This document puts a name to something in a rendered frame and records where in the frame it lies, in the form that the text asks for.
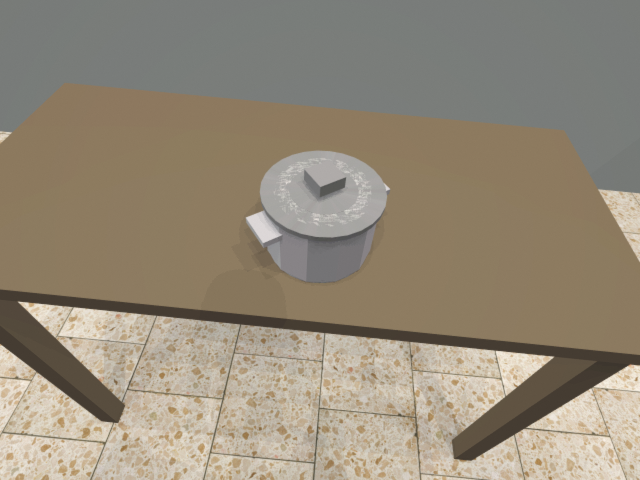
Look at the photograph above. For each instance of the pot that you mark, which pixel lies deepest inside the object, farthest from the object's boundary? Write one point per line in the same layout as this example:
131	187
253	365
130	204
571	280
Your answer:
308	260

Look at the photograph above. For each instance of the table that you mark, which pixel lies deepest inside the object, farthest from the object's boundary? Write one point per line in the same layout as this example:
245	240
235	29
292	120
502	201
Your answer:
493	237

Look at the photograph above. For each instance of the lid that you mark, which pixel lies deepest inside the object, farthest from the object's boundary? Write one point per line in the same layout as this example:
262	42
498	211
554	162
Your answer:
293	206

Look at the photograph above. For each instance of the knob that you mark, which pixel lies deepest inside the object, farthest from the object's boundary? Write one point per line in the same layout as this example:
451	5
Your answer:
324	178

